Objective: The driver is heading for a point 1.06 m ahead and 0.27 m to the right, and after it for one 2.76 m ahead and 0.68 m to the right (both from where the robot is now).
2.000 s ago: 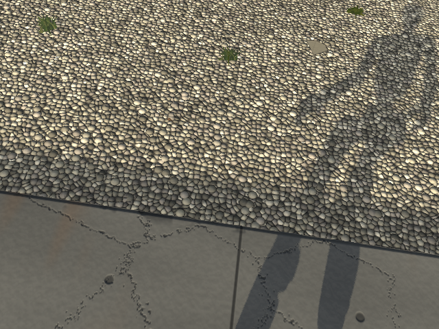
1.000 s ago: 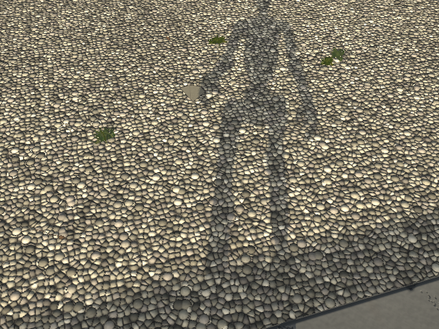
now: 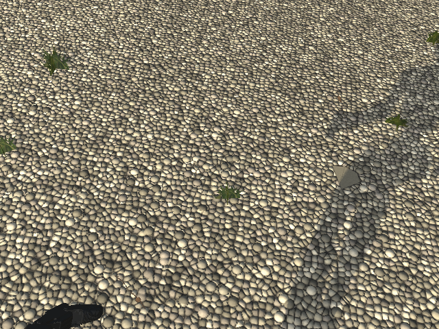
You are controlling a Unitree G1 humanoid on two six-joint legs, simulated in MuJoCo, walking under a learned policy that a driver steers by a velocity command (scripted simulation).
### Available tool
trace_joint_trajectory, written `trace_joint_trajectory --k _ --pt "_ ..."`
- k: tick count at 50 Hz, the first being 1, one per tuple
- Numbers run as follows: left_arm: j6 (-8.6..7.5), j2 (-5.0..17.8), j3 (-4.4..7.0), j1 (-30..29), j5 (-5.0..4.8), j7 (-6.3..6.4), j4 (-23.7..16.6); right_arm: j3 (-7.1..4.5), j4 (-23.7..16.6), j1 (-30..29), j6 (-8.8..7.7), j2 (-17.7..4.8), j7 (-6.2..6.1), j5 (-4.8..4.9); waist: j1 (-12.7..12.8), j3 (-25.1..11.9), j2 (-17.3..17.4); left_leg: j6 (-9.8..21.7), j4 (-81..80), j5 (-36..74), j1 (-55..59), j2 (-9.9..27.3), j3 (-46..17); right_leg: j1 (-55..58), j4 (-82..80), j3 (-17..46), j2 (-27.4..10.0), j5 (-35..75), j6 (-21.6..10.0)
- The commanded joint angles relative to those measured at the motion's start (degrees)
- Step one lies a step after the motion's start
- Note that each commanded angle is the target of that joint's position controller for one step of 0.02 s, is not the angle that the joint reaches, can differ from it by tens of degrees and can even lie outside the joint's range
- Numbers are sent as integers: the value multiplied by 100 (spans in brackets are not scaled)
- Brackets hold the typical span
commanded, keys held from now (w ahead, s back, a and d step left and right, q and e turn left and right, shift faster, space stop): w+e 0.74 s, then w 0.12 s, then w+q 0.14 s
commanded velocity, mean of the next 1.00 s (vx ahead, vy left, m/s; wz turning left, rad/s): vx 0.50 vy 0.00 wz -0.41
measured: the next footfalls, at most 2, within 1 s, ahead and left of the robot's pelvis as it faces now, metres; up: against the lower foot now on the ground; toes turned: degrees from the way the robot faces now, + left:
right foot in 0.16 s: +0.27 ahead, -0.11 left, -0.19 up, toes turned -2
left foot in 0.56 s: +0.57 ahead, +0.00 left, -0.19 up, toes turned -25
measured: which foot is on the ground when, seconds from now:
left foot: down 0.00-0.16, up 0.18-0.54, down 0.56-1.00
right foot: up 0.00-0.14, down 0.16-0.56, up 0.58-1.00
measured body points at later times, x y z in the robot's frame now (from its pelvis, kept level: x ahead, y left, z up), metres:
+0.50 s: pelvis +0.33 -0.05 -0.14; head +0.37 -0.07 +0.31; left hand +0.44 +0.20 -0.27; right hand +0.50 -0.33 -0.21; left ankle +0.53 +0.04 -0.85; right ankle +0.23 -0.11 -0.87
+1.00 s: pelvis +0.57 -0.15 -0.14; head +0.60 -0.17 +0.31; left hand +0.88 -0.08 -0.21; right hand +0.42 -0.39 -0.26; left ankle +0.53 +0.02 -0.87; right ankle +0.62 -0.34 -0.86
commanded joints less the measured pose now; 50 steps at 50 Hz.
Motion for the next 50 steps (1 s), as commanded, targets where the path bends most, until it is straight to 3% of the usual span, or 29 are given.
trace_joint_trajectory --k 1,3,5,6,7,8,9,10,11,12,13,14,15,17,20,23,26,27,28,29,30,31,32,34,38,41,44,48,50 --pt "-17 101 -32 -970 -88 -71 -550 -184 -55 428 -11 -556 -19 26 -356 479 536 561 -440 2062 -511 1069 -551 320 -504 -46 254 471 -23" --pt "-38 -4 -82 -894 -106 -111 -511 -142 -1 537 43 -427 -21 64 -446 576 619 448 83 2483 -45 1152 -503 280 -982 -62 211 348 87" --pt "-84 90 -23 -309 -136 -97 -236 -107 -63 303 94 -426 -30 55 -240 567 655 364 757 3386 348 1228 -438 588 -1586 -73 19 219 151" --pt "-41 208 94 615 -139 -39 73 -184 61 224 80 -618 7 -12 182 81 745 398 1607 4239 517 1200 -395 1520 -1773 83 -119 299 -28" --pt "-4 429 214 1723 -100 -17 437 -196 56 -187 26 -604 49 78 822 -198 858 308 2922 5199 96 1136 -106 2617 -2093 -279 -34 162 -195" --pt "81 550 273 2736 -24 40 766 -225 85 -352 -76 -595 150 108 1331 -354 9 52 5648 3031 -1358 496 370 4429 -2316 20 -390 936 -761" --pt "88 748 211 2837 123 103 821 -97 -226 85 -199 -156 294 -83 833 -840 -683 -181 6861 -681 -4139 270 286 6744 29 740 -914 2374 -997" --pt "128 943 305 2694 25 188 719 -3 -528 241 -344 -402 300 26 889 -1529 -938 -282 6370 -318 -4903 503 -346 7491 190 1760 -1340 2673 -1628" --pt "234 931 338 2432 -39 237 559 -3 -667 -29 -392 -571 272 50 915 -1722 -412 -372 6311 -202 -5148 622 -400 7183 -317 2268 -1456 1222 -1885" --pt "182 1149 360 2143 -93 335 463 -59 -850 -313 -508 -693 227 188 655 -1799 114 -283 5222 1118 -5290 697 -719 6501 -1059 3007 -1794 -1598 -2073" --pt "137 1142 358 1604 -27 391 333 -92 -906 -573 -467 -721 97 260 335 -1404 160 -388 4711 1632 -5207 841 -781 5308 -1579 4139 -2066 -3311 -2115" --pt "103 729 180 889 -33 456 93 -189 -891 -872 -296 -1008 5 116 -15 -434 739 -675 3574 2153 -4507 987 -827 3517 -2075 3711 -1839 -2626 -1969" --pt "88 597 135 614 -37 456 58 -197 -861 -881 -162 -878 -55 -26 -193 -67 584 -860 2593 2088 -3734 1131 -826 2421 -2067 3246 -1509 -2139 -1839" --pt "30 576 140 769 -76 534 74 -153 -980 -1235 -129 -608 -71 -288 -11 -45 241 -977 914 2881 -2490 1015 -532 1491 -2110 1997 -620 -1272 -1443" --pt "130 602 174 1482 -222 698 395 -55 -1073 -2018 -178 -186 62 -144 460 -329 -92 -878 -899 4488 -1347 378 -174 1656 -1976 1304 2 -1251 -920" --pt "289 537 187 1915 -265 718 526 -103 -1223 -2540 -152 -276 139 -27 659 -245 -109 -724 -1787 4103 -1541 114 -327 2625 -1616 1907 -101 -2089 -741" --pt "347 565 225 1860 -219 715 451 -229 -1176 -2336 -278 -529 219 -12 429 -260 -239 -332 -2300 3730 -1013 184 -483 3153 -1104 2362 -291 -2314 -585" --pt "325 464 192 1685 -160 684 348 -317 -1055 -1822 -307 -705 199 -34 126 -505 -183 -118 -2394 3805 -56 335 -506 2872 -627 2216 -100 -2058 -457" --pt "269 266 120 1513 -88 630 211 -413 -944 -989 -306 -967 156 -92 -299 -1122 116 242 -2150 3751 1509 1051 -1095 2072 633 1759 245 -2624 -248" --pt "226 -11 -1 2290 -198 613 119 -532 -744 -296 -254 -1375 162 -168 -153 -1998 1822 1269 -2314 3010 3359 2427 -3306 444 2396 1003 997 -5222 97" --pt "213 437 35 2221 -214 591 131 -499 -751 -263 -224 -1050 172 -3 -205 -1798 1766 1319 -2616 1744 3300 2771 -4262 -360 3218 851 571 -6021 197" --pt "243 745 142 1765 -215 576 94 -423 -834 -565 -193 -768 153 -12 -288 -965 1189 1057 -2792 1501 2602 2505 -3624 -644 3522 786 345 -5495 281" --pt "293 732 166 1381 -175 590 11 -382 -879 -897 -142 -667 149 -56 -199 -403 739 842 -2930 1914 1903 2228 -2929 -604 3492 549 148 -5028 346" --pt "326 585 193 1135 -128 545 -125 -325 -821 -1226 -127 -522 180 -94 56 111 727 703 -3257 2808 882 1840 -1985 -315 3052 415 -163 -4620 400" --pt "418 231 113 1028 -111 522 -269 -371 -594 -1316 -207 -649 279 -30 223 164 886 845 -3820 3371 277 1745 -1128 20 2383 189 -380 -4240 505" --pt "333 102 34 711 -87 476 -315 -419 -365 -1186 -211 -843 285 -24 190 96 694 864 -3873 3878 427 1695 -620 105 1399 178 -377 -3443 496" --pt "219 42 -31 154 -75 373 -401 -425 -169 -1027 -161 -964 297 92 45 151 685 763 -3771 4010 317 1508 -183 625 334 -153 -288 -2754 456" --pt "84 220 -11 -416 -117 296 -588 -451 90 -599 -53 -1216 327 204 -68 331 824 750 -3458 4004 591 1736 -553 1001 -486 -342 -99 -3144 377" --pt "25 392 69 -8 -116 303 -477 -453 176 -645 6 -1326 305 230 288 175 860 606 -2983 4463 618 1756 -618 1828 -993 -491 82 -3231 224"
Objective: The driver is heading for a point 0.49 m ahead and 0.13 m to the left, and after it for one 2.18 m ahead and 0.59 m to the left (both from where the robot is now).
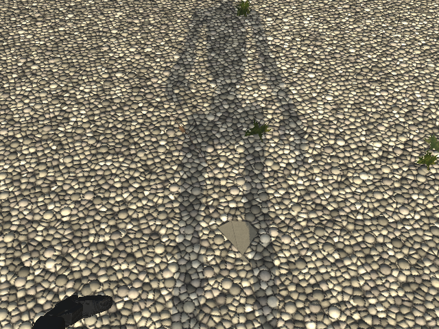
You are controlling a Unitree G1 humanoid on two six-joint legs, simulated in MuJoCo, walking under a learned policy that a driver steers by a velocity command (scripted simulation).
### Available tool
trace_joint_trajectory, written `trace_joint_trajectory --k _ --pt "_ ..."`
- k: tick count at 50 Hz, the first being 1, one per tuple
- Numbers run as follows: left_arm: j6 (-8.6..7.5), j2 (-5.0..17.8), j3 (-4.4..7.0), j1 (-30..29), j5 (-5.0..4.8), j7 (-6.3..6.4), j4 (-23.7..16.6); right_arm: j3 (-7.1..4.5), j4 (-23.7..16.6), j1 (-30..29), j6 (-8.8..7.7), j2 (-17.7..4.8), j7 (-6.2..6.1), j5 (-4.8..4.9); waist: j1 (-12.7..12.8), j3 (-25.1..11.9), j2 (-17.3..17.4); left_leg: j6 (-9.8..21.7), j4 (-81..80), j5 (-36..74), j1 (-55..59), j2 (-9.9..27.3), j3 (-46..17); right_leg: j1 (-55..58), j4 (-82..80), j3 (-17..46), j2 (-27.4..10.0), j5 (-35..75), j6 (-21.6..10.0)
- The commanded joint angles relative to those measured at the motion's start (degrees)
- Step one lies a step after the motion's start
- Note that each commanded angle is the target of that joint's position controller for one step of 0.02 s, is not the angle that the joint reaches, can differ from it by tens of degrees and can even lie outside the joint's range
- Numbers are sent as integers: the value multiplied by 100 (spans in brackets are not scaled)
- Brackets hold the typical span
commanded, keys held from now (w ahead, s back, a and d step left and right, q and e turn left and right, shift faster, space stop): w+q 0.52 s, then q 0.28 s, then e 0.20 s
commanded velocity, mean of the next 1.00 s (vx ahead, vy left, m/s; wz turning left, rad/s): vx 0.36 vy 0.00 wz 0.39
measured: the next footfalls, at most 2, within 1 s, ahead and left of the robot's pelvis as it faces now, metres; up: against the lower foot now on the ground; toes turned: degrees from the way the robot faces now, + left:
right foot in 0.04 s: +0.17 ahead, -0.13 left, +0.00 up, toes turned +1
left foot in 0.54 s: +0.42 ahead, +0.17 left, +0.00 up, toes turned +20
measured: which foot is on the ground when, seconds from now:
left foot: down 0.00-0.04, up 0.06-0.52, down 0.54-1.00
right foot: up 0.00-0.02, down 0.04-0.54, up 0.56-1.00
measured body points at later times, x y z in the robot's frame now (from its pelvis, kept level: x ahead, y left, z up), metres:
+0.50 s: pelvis +0.26 +0.01 -0.01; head +0.28 +0.03 +0.44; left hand +0.20 +0.29 -0.14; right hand +0.52 -0.16 -0.09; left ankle +0.38 +0.17 -0.71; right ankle +0.13 -0.14 -0.74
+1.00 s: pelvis +0.44 +0.09 +0.00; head +0.46 +0.11 +0.45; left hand +0.45 +0.39 -0.11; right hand +0.69 -0.08 -0.09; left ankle +0.38 +0.16 -0.74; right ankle +0.59 +0.01 -0.72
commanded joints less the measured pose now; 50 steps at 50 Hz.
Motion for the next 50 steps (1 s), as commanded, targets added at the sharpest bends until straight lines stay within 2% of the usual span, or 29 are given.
trace_joint_trajectory --k 1,2,3,4,5,6,7,9,11,14,18,21,23,25,26,27,28,29,30,31,32,33,35,37,40,43,46,48,50 --pt "-161 839 326 759 24 46 -122 -169 -262 -306 -30 -1012 -37 54 947 -439 667 845 685 3230 -648 1083 -874 2019 -566 -336 364 -13 -275" --pt "-157 1205 466 1744 92 115 60 -48 -325 -380 -61 -741 -37 -23 1441 -1142 467 583 2041 2694 -1440 768 -601 3551 -407 269 -277 66 -563" --pt "-111 1863 604 2314 198 176 153 166 -534 137 -148 -73 -32 -86 1352 -2067 -1001 145 4294 -96 -3611 -27 -205 5613 -633 2682 -2000 -421 -1426" --pt "-97 1423 499 2475 165 165 216 75 -416 115 -206 -444 -48 23 1491 -2408 -1047 124 5255 -1350 -4127 -92 -1029 5413 -1215 3729 -2197 -1086 -1687" --pt "-108 1081 373 2106 109 154 229 -56 -535 -251 -206 -846 -54 129 1415 -1489 -784 195 5531 -990 -4541 185 -1077 4778 -1327 2844 -1967 -1222 -1437" --pt "-126 840 293 1712 82 147 216 -52 -590 -512 -172 -802 -77 94 1244 -1007 -652 219 5360 -522 -4474 422 -921 4089 -1481 2146 -1689 -1111 -1245" --pt "-155 626 226 1361 89 130 234 -62 -612 -674 -122 -734 -105 7 1083 -586 -555 204 5089 -147 -4331 548 -894 3455 -1731 1681 -1467 -837 -1143" --pt "-255 464 208 1013 148 106 285 -74 -542 -484 37 -532 -115 -16 757 -301 -634 184 4831 306 -3737 697 -964 2671 -2098 985 -1254 -199 -1011" --pt "-338 522 250 971 152 118 412 -46 -573 -516 148 -334 -107 -13 643 -133 -391 129 4649 574 -3731 700 -986 2430 -2299 489 -1268 503 -1034" --pt "-355 685 311 1052 170 182 598 -18 -731 -850 195 -257 -71 -50 643 27 -199 63 3883 1309 -3934 679 -1011 2489 -2418 -134 -1229 939 -998" --pt "-301 910 360 1201 123 250 749 70 -982 -1588 176 -160 106 -72 882 260 -113 137 2614 2219 -3663 602 -598 2544 -2496 -804 -1154 897 -850" --pt "-209 1089 415 1476 40 275 901 90 -1252 -2086 196 -205 204 -72 1027 427 -53 289 2079 2044 -3779 558 -418 3098 -2371 -1001 -1322 963 -753" --pt "-128 1200 457 1548 -13 283 956 68 -1403 -2242 207 -291 257 -77 1008 436 -76 449 1868 1613 -3731 445 -230 3481 -2062 -1133 -1413 1513 -640" --pt "-44 1385 506 1504 -47 314 945 -27 -1447 -1986 234 -478 280 -90 767 127 -269 669 1844 1013 -3087 79 123 3681 -1290 -1307 -1402 3360 -514" --pt "14 1447 521 1448 -60 334 924 -133 -1338 -1437 251 -648 271 -81 435 -203 -303 812 1772 834 -2360 -186 295 3621 -456 -1420 -1311 4135 -430" --pt "56 1383 487 1374 -63 363 872 -322 -1086 -494 262 -968 208 -89 -66 -647 -147 1000 1400 1207 -1041 -481 312 3118 869 -1560 -1035 4207 -216" --pt "15 1080 373 1535 116 376 712 -499 -973 159 311 -1542 69 -99 -194 -1172 816 1347 1332 2379 645 381 -1102 1591 2797 -1555 -665 1842 143" --pt "-135 394 145 2076 245 302 441 -484 -1201 -297 252 -1995 64 -186 565 -1922 1906 2527 631 2562 2052 1828 -4352 -504 4674 -685 607 -3189 510" --pt "-274 987 243 1476 34 245 462 -363 -1343 -196 191 -1521 123 -174 60 -2357 940 2464 289 2985 2088 1909 -4465 -793 5063 331 411 -3170 427" --pt "-316 1057 265 1095 -113 241 297 -292 -1325 -441 126 -1285 136 -177 139 -1629 714 2243 357 3609 1527 1731 -3541 -1098 4913 277 198 -2717 329" --pt "-323 982 248 1029 -23 299 338 -250 -1322 -713 101 -1100 123 -101 350 -1089 234 1985 397 3969 731 1404 -2848 -1014 4471 242 -48 -2283 304" --pt "-283 1027 284 1018 97 358 364 -220 -1369 -1001 121 -962 86 -87 530 -805 199 1824 323 4114 31 1207 -2429 -751 4079 225 -208 -1990 323" --pt "-111 1026 314 1155 127 380 343 -183 -1499 -1266 152 -891 36 -221 808 -749 364 1764 110 4552 -832 1012 -2136 -139 3743 239 -225 -1729 375" --pt "-2 842 265 1224 167 409 336 -217 -1474 -1259 152 -1008 -18 -228 884 -813 399 1781 102 5041 -1131 885 -1873 -16 3291 166 -97 -1483 513" --pt "66 739 216 900 188 434 219 -235 -1417 -1176 259 -1082 -146 -144 805 -903 521 1620 225 4799 -1154 707 -1795 -96 2450 197 71 -926 667" --pt "90 657 154 693 119 354 256 -131 -1355 -1217 353 -862 -232 -170 655 -989 678 1370 253 4135 -1039 664 -1579 125 1589 165 16 -78 682" --pt "52 615 116 497 100 266 256 18 -1149 -1156 323 -583 -195 -292 521 -884 740 1315 241 3721 -1059 768 -1541 666 890 178 -58 241 564" --pt "20 717 148 425 104 225 231 62 -1008 -1177 271 -565 -128 -344 496 -698 798 1315 383 3644 -998 900 -1615 857 524 128 -5 -63 389" --pt "-22 774 177 534 126 196 216 72 -908 -1279 248 -618 -106 -279 651 -549 752 1146 723 3408 -970 838 -1597 1227 -289 -9 116 169 130"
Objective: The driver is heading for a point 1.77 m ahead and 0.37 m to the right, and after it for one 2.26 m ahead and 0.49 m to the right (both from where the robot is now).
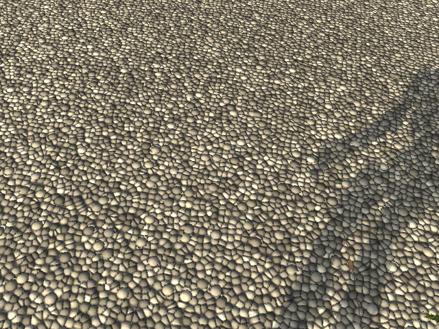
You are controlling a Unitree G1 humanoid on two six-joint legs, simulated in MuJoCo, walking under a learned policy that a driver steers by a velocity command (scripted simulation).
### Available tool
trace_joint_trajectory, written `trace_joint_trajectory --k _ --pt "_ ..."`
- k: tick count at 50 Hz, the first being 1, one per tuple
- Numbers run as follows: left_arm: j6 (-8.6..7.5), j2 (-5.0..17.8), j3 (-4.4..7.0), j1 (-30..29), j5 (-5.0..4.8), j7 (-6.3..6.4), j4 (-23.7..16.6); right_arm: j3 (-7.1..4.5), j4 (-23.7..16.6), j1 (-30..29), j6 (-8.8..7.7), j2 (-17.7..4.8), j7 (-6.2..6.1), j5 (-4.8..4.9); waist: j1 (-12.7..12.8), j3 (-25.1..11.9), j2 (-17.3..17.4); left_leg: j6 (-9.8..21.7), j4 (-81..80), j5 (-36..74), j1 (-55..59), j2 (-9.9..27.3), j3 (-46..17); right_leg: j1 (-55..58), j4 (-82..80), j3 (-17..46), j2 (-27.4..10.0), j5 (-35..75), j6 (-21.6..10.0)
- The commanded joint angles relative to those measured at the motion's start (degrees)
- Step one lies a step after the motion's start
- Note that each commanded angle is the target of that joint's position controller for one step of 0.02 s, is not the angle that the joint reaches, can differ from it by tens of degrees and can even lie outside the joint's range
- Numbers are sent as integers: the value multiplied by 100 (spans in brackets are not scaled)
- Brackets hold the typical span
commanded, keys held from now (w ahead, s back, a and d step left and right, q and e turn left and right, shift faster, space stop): e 0.70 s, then no key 0.02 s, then q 0.28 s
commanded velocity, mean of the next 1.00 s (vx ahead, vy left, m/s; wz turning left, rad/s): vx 0.02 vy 0.00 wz -0.33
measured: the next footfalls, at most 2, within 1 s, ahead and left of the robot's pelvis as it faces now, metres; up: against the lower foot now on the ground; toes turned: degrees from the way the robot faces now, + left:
right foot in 0.02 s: +0.12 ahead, -0.14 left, +0.00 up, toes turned +0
left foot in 0.34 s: +0.08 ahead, +0.11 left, +0.00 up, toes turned -15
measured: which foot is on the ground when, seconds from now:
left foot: down 0.00-0.08, up 0.10-0.32, down 0.34-0.82, up 0.84-1.00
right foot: up 0.00-0.00, down 0.02-0.36, up 0.38-0.80, down 0.82-1.00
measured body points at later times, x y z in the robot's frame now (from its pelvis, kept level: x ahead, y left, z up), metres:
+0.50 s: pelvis +0.02 +0.02 +0.01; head +0.05 +0.04 +0.45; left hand +0.23 +0.28 -0.11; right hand +0.06 -0.28 -0.09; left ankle +0.04 +0.12 -0.74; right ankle +0.00 -0.12 -0.66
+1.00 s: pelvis +0.00 -0.03 +0.00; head +0.02 -0.05 +0.45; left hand +0.27 +0.11 -0.08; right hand -0.04 -0.33 -0.13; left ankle +0.03 +0.12 -0.68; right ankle -0.04 -0.12 -0.74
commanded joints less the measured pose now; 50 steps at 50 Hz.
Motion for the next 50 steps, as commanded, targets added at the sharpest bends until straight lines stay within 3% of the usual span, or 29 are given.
trace_joint_trajectory --k 1,2,3,4,5,7,8,10,13,15,17,18,19,20,21,23,27,31,35,37,39,40,41,42,43,44,45,47,50 --pt "-140 815 210 -152 43 -26 -464 -161 -86 217 -104 -782 7 34 8 -457 652 403 66 2517 199 1426 -685 1031 -883 69 -59 1257 -391" --pt "-137 1158 282 -239 63 -3 -555 -188 -60 593 -136 -822 -13 -57 -289 -556 154 172 433 1798 87 1005 -458 1352 -670 543 -441 2946 -623" --pt "-79 1258 331 -183 38 -5 -543 -193 -33 836 -140 -786 -57 -70 -401 -801 -431 -123 787 947 -260 559 3 1723 -634 997 -723 3174 -1105" --pt "-7 1053 318 96 -33 -8 -517 -191 -71 555 -97 -794 -117 -92 -107 -892 -654 -376 1286 112 -485 333 304 1836 -861 1593 -1033 2807 -1521" --pt "47 873 261 272 -39 2 -472 -190 -179 278 -18 -692 -150 -39 -3 -905 -895 -477 1575 -733 -784 247 334 1922 -1103 2182 -1302 2386 -1789" --pt "46 1014 309 534 12 14 -468 -220 -347 -137 149 -689 -164 71 277 -818 -1031 -544 2739 -2317 -1527 204 50 2157 -1487 2895 -1600 1892 -2005" --pt "27 1169 366 460 6 46 -507 -247 -368 -167 191 -711 -157 96 248 -857 -770 -585 3197 -2256 -1678 303 -113 2153 -1466 2825 -1556 1761 -1907" --pt "108 1141 415 83 -111 133 -602 -231 -332 -124 199 -578 -158 114 88 -795 -518 -673 2563 -1744 -1588 447 -83 1920 -1452 2240 -1091 1267 -1473" --pt "360 1054 454 -73 -128 213 -689 -196 -229 -5 137 -390 -115 167 83 -872 -766 -779 1469 -996 -820 277 169 1510 -1512 1967 -672 785 -1256" --pt "448 1075 488 -117 -149 227 -748 -226 -159 221 91 -424 -42 179 20 -922 -844 -711 657 -451 -357 245 242 1351 -1498 2035 -593 347 -1201" --pt "490 986 472 -126 -213 249 -797 -313 -30 573 85 -581 -11 133 -143 -835 -683 -468 -406 237 499 400 292 693 -1295 1901 -296 -655 -885" --pt "480 731 402 19 -152 231 -815 -427 -69 728 113 -1030 -57 19 -88 -726 193 -64 -896 -88 993 1512 -758 -171 -344 1442 140 -1783 -538" --pt "388 616 392 -118 -159 207 -1047 -540 -158 426 134 -1540 -43 -220 22 -359 1945 791 -1425 188 376 2778 -2435 -1028 981 508 926 -2740 -268" --pt "318 1056 527 12 -69 205 -917 -433 -371 62 49 -1216 -63 -324 76 -258 1378 1114 -1388 642 112 2999 -2445 -938 2211 814 523 -2750 -138" --pt "341 1191 607 269 -115 197 -722 -345 -457 -337 -4 -914 -104 -240 305 -196 929 909 -1218 996 58 2692 -1811 -911 2730 795 535 -2420 -114" --pt "463 999 586 610 -86 252 -473 -283 -496 -579 -60 -718 -147 -5 349 -123 774 586 -999 1436 357 2228 -957 -1080 3276 680 447 -1822 81" --pt "480 731 458 99 -191 194 -811 -270 -371 -26 31 -731 -255 -14 -37 -117 969 761 -914 2323 963 2100 -233 -1328 3060 266 299 -1432 402" --pt "489 593 350 -167 -155 82 -1097 -382 -305 200 118 -1012 -258 8 -236 -274 1084 899 -880 2500 1406 2384 -65 -1002 2063 1 24 -1595 491" --pt "528 606 327 -179 -147 -18 -1249 -473 -325 29 138 -1207 -144 68 -217 -299 1195 884 -798 2774 1008 2462 346 -106 1152 -453 -7 -1697 300" --pt "549 570 321 -173 -132 -44 -1286 -482 -241 101 127 -1232 -84 152 -214 -329 1211 873 -617 2940 945 2481 304 299 568 -533 115 -1736 131" --pt "538 466 311 186 -105 -58 -1141 -423 -165 -66 116 -1145 -40 278 71 -399 1121 679 -228 2866 777 2335 354 1098 -817 -597 273 -906 -179" --pt "524 534 321 409 -68 -39 -1031 -322 -34 68 81 -907 -7 302 190 -459 893 354 13 2474 374 2149 495 1924 -1776 -463 249 126 -364" --pt "511 817 350 661 -13 33 -980 -149 -3 262 8 -490 52 99 104 -940 125 -169 584 1175 -399 1765 806 3244 -1649 445 -535 1876 -523" --pt "474 954 281 339 116 93 -1090 8 -81 454 -61 -129 148 -126 -173 -1055 -1098 -677 1092 -1490 -1189 1313 948 3466 -1187 1389 -1698 3562 -1291" --pt "378 503 183 271 204 48 -1034 -100 -44 99 -5 -541 106 -16 179 -1128 -673 -865 1540 -2075 -966 1361 498 2764 -1319 1302 -1804 2832 -1856" --pt "284 504 164 29 229 10 -970 -171 -64 -25 48 -788 88 127 110 -824 -627 -896 1843 -2020 -1049 1317 406 2550 -1432 1051 -1575 2330 -1799" --pt "218 620 207 -144 212 12 -909 -213 6 -36 103 -847 36 176 104 -659 -684 -913 2079 -1895 -1214 1260 333 2447 -1517 864 -1406 1952 -1649" --pt "144 789 263 -336 107 55 -828 -338 157 219 245 -1079 -71 170 37 -373 -701 -988 2762 -1588 -1244 1142 161 2034 -1586 598 -1390 2072 -1575" --pt "188 760 283 -395 66 156 -748 -410 221 459 335 -1016 -163 255 10 -251 -565 -1051 3680 -1386 -1527 952 206 1911 -1715 269 -1446 1816 -1676"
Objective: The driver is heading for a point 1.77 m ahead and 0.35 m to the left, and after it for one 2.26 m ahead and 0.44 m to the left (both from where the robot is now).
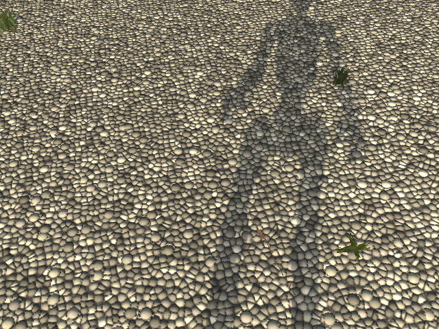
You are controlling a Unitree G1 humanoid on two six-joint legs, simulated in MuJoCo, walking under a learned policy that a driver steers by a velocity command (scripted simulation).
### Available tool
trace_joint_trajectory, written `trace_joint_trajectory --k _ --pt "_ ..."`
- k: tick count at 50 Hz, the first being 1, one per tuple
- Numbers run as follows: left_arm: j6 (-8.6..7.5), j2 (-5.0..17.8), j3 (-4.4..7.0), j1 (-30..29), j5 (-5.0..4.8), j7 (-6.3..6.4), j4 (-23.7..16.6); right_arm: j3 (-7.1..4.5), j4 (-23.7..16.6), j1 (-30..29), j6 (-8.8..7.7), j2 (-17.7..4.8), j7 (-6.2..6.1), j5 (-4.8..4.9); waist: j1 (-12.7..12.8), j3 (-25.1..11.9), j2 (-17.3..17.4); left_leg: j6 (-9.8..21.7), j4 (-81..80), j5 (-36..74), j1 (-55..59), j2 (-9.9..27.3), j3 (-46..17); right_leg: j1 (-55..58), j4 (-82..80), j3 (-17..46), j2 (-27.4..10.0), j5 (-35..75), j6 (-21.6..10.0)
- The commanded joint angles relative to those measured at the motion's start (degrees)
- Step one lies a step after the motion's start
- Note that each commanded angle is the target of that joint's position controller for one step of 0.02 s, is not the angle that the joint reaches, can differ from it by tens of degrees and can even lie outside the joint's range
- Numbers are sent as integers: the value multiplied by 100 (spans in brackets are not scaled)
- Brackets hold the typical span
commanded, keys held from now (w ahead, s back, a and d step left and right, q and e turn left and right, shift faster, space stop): q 0.56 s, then w+q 0.06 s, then w+e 0.38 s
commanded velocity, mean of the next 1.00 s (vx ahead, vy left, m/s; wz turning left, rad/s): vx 0.12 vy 0.00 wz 0.28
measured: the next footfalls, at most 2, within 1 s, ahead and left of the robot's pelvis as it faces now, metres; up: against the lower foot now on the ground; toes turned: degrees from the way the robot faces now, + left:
left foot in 0.30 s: +0.00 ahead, +0.14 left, +0.00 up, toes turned +14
right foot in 0.84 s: +0.11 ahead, -0.06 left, +0.00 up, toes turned +22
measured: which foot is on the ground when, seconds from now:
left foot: up 0.00-0.28, down 0.30-0.84, up 0.86-1.00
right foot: down 0.00-0.30, up 0.32-0.82, down 0.84-1.00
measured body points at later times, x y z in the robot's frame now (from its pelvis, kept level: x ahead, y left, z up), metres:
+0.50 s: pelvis -0.02 +0.05 +0.01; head +0.01 +0.09 +0.45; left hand +0.05 +0.38 -0.12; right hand +0.18 -0.19 -0.07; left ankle -0.04 +0.13 -0.74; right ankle +0.01 -0.11 -0.65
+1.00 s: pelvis +0.09 +0.04 +0.01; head +0.11 +0.02 +0.46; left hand +0.03 +0.31 -0.11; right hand +0.32 -0.16 -0.10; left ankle +0.04 +0.17 -0.67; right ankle +0.07 -0.07 -0.74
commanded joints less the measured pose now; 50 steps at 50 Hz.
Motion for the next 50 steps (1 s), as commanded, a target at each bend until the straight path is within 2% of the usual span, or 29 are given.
trace_joint_trajectory --k 1,3,6,10,12,13,14,15,16,17,18,19,20,21,23,28,29,31,33,35,37,40,41,42,43,44,45,48,50 --pt "-51 1053 346 -82 -31 131 -213 -243 -333 83 36 -634 -126 61 194 -351 -1023 -86 869 201 -633 -20 -114 520 -889 878 -1690 2436 -1180" --pt "-22 968 336 -103 -29 177 -141 -205 -443 -70 66 -463 -135 30 246 -311 -962 -102 519 406 -748 78 -53 662 -929 748 -1696 2061 -1157" --pt "20 1089 394 -144 -24 196 -59 -114 -640 -253 60 -277 -44 -11 326 -405 -961 -48 -269 460 -422 191 155 728 -882 575 -1756 1927 -1177" --pt "63 1357 489 -115 -94 147 37 -124 -811 -192 64 -395 98 -3 292 -530 -1025 178 -951 474 19 134 429 758 -715 547 -1998 2271 -1175" --pt "65 1430 513 -229 -182 135 63 -148 -821 -15 85 -414 159 0 131 -559 -1032 381 -1572 840 381 71 558 674 -460 417 -2003 2203 -961" --pt "73 1422 517 -283 -240 134 94 -166 -774 167 88 -407 180 -8 4 -583 -997 523 -2153 1310 746 -44 688 529 -193 245 -1909 1984 -753" --pt "77 1302 503 -39 -263 119 224 -224 -734 317 81 -530 158 -38 -18 -595 -749 718 -2735 1941 1223 -172 587 244 256 -14 -1680 1359 -395" --pt "68 1051 449 182 -133 87 271 -373 -766 462 59 -1030 75 -42 74 -597 421 1087 -3275 3704 1965 479 -551 -660 1534 -573 -1123 166 157" --pt "48 835 348 -311 66 100 -118 -470 -957 462 -17 -1630 28 -133 13 -470 1763 2276 -3492 5228 2290 1923 -2722 -2304 3052 -525 -108 -2409 692" --pt "38 1039 416 -682 -34 136 -179 -406 -991 589 -172 -1411 98 -295 -309 -879 935 2789 -3661 4793 2119 2057 -2876 -2426 4079 485 -27 -2745 649" --pt "52 1150 463 -588 -167 137 -144 -352 -992 309 -289 -1260 113 -267 -106 -698 612 2530 -3691 4258 2011 1762 -2329 -2552 4318 694 -151 -2263 540" --pt "61 1182 499 -400 -181 165 -17 -336 -1026 -46 -332 -1133 81 -144 87 -537 337 2156 -3661 3701 1906 1405 -1911 -2590 4198 762 -259 -1688 487" --pt "68 1275 537 -318 -124 203 60 -267 -1076 -319 -321 -924 41 -37 179 -447 262 1920 -3650 3565 1849 1230 -1736 -2622 4021 808 -304 -1277 496" --pt "61 1277 553 -205 -86 207 116 -209 -1122 -417 -302 -820 -3 -16 256 -492 332 1843 -3656 3759 1695 1068 -1565 -2387 4057 784 -246 -951 539" --pt "33 1185 545 -11 -117 181 162 -183 -1187 -359 -278 -787 -41 -68 293 -666 344 1855 -3653 3936 1737 932 -1452 -2177 4009 772 -122 -584 617" --pt "-9 1066 493 -171 -140 183 73 -237 -1233 -215 -210 -934 -92 -49 140 -541 473 1870 -3629 3223 1894 810 -1731 -2151 2708 877 -24 -432 800" --pt "-31 1074 487 -145 -145 159 68 -249 -1231 -166 -196 -947 -99 -31 111 -602 493 1880 -3726 2392 1841 755 -1832 -2051 2430 879 -19 -370 806" --pt "-111 1102 479 -258 -180 86 17 -254 -1228 -129 -197 -970 -88 -7 18 -423 671 1910 -4005 634 1551 696 -2182 -1912 1908 859 10 -363 765" --pt "-218 1127 453 -135 -209 -10 71 -203 -1202 -169 -227 -890 -59 -51 -24 -420 814 1891 -4060 193 1517 766 -2208 -1697 1508 727 -80 -383 680" --pt "-348 1053 395 -126 -210 -103 101 -144 -1093 -46 -269 -809 -13 -78 -129 -413 756 1860 -4051 99 1413 793 -2169 -1316 1171 540 -119 -427 563" --pt "-453 1041 358 -126 -259 -168 107 -126 -1022 12 -305 -871 34 -83 -152 -242 685 1859 -4051 -110 1244 847 -2205 -1065 885 389 -112 -445 359" --pt "-580 996 333 452 -299 -222 354 -59 -972 -94 -351 -761 83 -73 202 -158 436 1691 -3741 -300 702 687 -1946 -21 54 200 45 -81 -8" --pt "-604 1038 340 812 -295 -212 476 0 -981 -158 -386 -590 91 -102 366 -206 325 1549 -3399 -187 452 530 -1749 426 -65 432 -57 -171 -128" --pt "-631 1248 367 1339 -274 -187 589 101 -1075 -333 -440 -269 98 -153 536 -268 -288 1249 -2259 210 -49 141 -1148 930 -519 1462 -732 -599 -398" --pt "-625 1923 513 1707 -241 -197 669 96 -1352 -406 -568 -186 98 -115 419 -163 -1546 823 -826 168 -1364 -668 -30 1556 -1236 3524 -1678 -1538 -1172" --pt "-656 1828 510 1932 -188 -255 667 -14 -1477 -797 -680 -630 54 0 703 200 -1542 717 167 -561 -2319 -576 -188 1568 -1668 4745 -2226 -2053 -1709" --pt "-693 1570 426 1772 -195 -250 603 -67 -1451 -772 -766 -763 79 81 597 358 -1130 762 551 -80 -2605 -272 -432 1623 -1606 4469 -2112 -2074 -1610" --pt "-628 1283 329 1715 -229 -158 494 -68 -1415 -988 -904 -585 178 -115 605 183 -876 672 242 1138 -2624 -43 -288 1839 -1552 3210 -1424 -483 -1186" --pt "-522 1173 296 1827 -251 -66 478 -19 -1466 -1115 -932 -329 247 -126 584 50 -930 475 -414 1549 -2171 -138 -83 1612 -1575 2647 -1104 452 -1091"
Velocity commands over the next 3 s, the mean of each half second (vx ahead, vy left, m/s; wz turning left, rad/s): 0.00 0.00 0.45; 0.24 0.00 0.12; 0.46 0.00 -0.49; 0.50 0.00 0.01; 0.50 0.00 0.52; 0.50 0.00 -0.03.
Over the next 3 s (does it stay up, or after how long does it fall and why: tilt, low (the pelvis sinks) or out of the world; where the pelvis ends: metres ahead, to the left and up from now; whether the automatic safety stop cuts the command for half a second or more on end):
stays up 1.16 0.20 0.01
